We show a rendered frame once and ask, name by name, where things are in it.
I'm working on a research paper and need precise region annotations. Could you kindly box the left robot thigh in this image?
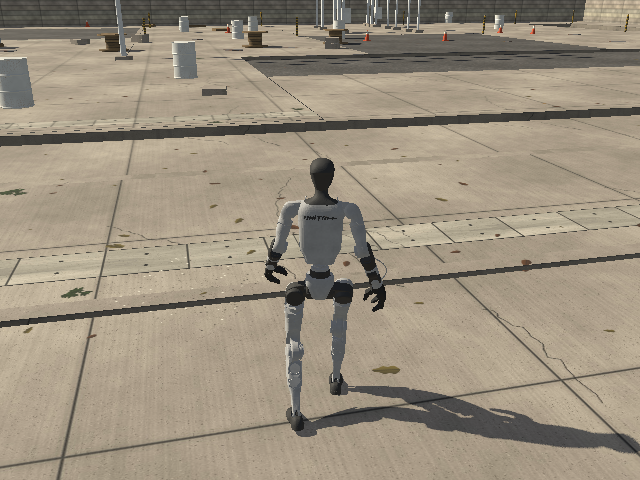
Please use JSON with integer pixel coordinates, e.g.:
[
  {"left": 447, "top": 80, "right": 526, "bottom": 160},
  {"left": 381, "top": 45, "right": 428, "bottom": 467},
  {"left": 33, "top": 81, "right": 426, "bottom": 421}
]
[{"left": 284, "top": 280, "right": 306, "bottom": 362}]

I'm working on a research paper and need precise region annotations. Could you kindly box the left robot upper arm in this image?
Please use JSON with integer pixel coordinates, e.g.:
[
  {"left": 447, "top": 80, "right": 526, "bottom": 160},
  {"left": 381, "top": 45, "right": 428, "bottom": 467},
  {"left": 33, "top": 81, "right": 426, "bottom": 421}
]
[{"left": 272, "top": 200, "right": 301, "bottom": 254}]

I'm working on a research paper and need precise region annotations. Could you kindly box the right robot thigh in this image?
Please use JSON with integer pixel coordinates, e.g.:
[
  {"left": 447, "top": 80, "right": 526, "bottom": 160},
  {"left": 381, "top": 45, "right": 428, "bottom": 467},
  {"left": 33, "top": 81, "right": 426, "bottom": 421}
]
[{"left": 330, "top": 278, "right": 353, "bottom": 338}]

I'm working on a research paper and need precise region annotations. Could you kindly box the robot thigh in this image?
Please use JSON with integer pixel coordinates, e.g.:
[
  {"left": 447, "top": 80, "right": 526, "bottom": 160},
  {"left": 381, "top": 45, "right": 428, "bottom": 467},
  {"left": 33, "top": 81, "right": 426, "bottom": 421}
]
[
  {"left": 284, "top": 280, "right": 306, "bottom": 362},
  {"left": 330, "top": 278, "right": 353, "bottom": 338}
]

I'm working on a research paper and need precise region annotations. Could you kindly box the right robot upper arm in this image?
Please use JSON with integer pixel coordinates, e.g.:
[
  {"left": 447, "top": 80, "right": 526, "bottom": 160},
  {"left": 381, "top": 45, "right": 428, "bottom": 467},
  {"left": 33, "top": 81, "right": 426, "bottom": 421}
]
[{"left": 342, "top": 202, "right": 370, "bottom": 258}]

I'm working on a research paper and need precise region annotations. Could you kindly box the robot left forearm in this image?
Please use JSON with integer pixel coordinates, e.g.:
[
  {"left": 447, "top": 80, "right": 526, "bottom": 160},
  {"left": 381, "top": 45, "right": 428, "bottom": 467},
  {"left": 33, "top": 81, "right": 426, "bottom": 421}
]
[{"left": 265, "top": 238, "right": 282, "bottom": 270}]

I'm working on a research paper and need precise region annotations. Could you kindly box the right robot hand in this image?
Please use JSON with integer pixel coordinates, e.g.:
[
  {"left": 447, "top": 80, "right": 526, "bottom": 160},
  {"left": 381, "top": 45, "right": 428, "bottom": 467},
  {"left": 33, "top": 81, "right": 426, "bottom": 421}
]
[{"left": 363, "top": 284, "right": 386, "bottom": 312}]

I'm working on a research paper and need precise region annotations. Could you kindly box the left robot hand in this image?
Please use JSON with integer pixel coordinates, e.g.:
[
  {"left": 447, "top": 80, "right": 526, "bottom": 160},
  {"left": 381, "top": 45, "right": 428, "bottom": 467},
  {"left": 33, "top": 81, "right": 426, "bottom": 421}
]
[{"left": 264, "top": 266, "right": 288, "bottom": 284}]

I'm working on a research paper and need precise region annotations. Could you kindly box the robot right forearm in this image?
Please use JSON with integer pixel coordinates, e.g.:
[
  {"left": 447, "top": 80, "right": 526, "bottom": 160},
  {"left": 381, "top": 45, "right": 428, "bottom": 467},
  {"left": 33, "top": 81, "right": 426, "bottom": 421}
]
[{"left": 360, "top": 242, "right": 383, "bottom": 289}]

